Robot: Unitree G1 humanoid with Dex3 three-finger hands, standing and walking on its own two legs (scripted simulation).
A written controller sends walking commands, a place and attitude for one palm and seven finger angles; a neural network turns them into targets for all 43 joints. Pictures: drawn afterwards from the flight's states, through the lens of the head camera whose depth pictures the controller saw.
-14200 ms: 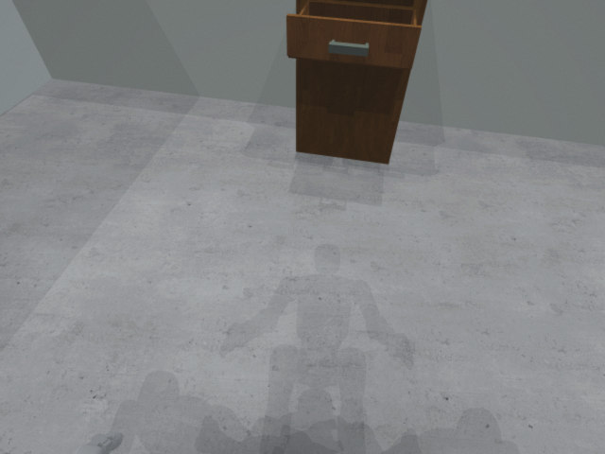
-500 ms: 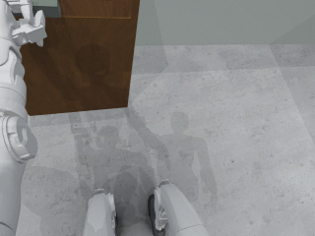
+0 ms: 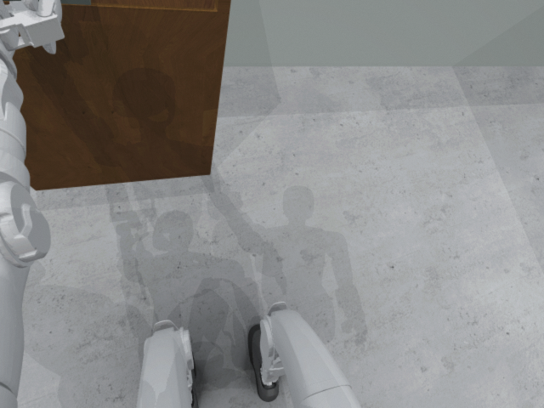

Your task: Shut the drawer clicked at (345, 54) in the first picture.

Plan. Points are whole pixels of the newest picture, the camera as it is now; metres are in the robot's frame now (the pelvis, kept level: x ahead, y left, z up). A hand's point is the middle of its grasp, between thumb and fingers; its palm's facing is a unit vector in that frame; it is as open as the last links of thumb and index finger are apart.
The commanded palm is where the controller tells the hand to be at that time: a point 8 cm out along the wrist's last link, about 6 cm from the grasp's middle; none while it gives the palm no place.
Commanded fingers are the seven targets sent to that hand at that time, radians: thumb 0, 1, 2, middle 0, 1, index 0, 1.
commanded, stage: pull the fist back off the drawer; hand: left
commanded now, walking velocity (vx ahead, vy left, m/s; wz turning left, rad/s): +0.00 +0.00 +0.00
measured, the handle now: out of the picture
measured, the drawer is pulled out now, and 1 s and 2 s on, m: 0.00 0.00 0.00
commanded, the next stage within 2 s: draw the hand back to the body in 0.50 s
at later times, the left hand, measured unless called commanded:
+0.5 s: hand (60, 23) +0.59 +0.18 +0.08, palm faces +0.05 -1.00 -0.01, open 3.2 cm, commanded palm +0.57 +0.20 +0.08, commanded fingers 0.00 0.90 0.90 -1.40 -1.60 -1.40 -1.60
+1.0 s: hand out of the picture +0.47 +0.20 +0.15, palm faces +0.07 -1.00 -0.03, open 3.3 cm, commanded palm +0.43 +0.24 +0.16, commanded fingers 0.00 0.90 0.90 -1.40 -1.60 -1.40 -1.60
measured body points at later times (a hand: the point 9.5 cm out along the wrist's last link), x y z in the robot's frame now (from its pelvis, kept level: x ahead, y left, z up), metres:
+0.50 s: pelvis +0.03 +0.00 +0.01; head +0.21 +0.03 +0.43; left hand +0.58 +0.23 +0.08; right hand +0.01 -0.26 -0.09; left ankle +0.06 +0.10 -0.60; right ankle +0.07 -0.13 -0.60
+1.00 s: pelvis +0.08 -0.01 +0.08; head +0.16 +0.01 +0.53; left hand +0.46 +0.25 +0.16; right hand +0.17 -0.26 -0.02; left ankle +0.06 +0.10 -0.60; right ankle +0.07 -0.13 -0.60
